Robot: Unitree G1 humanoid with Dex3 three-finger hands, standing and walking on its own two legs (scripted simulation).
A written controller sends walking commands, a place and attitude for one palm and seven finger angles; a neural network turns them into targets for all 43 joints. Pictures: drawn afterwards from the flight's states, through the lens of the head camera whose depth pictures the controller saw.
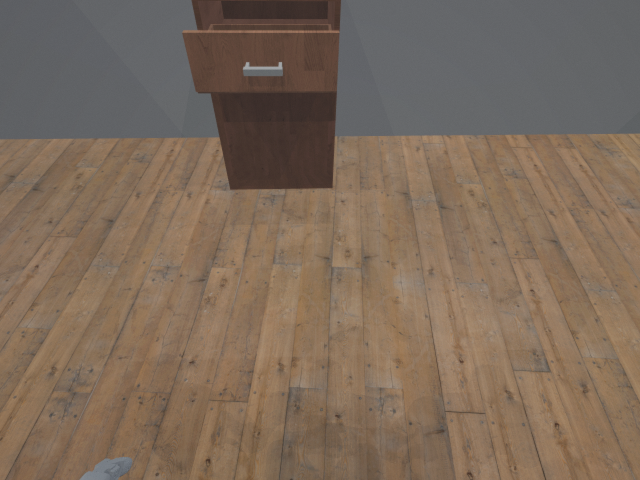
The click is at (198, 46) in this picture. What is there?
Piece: drawer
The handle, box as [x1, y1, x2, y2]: [243, 62, 282, 75]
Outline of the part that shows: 243,67 244,75 282,75 281,62 279,62 279,65 277,67 250,67 249,63 246,62 245,66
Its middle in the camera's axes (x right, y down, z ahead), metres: -0.18 -0.52 +1.18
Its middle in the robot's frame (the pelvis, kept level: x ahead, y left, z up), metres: +1.22 +0.23 -0.03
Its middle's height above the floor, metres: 0.74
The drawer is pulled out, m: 0.28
